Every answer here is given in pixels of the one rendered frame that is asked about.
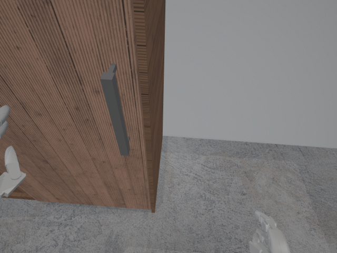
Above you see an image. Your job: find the robot right hand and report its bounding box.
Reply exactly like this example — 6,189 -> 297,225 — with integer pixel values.
249,211 -> 290,253

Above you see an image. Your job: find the handle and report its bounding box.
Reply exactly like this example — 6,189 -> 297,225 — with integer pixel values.
100,63 -> 130,156

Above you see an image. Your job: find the robot left hand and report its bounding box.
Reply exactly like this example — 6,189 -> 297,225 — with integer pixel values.
0,105 -> 26,199

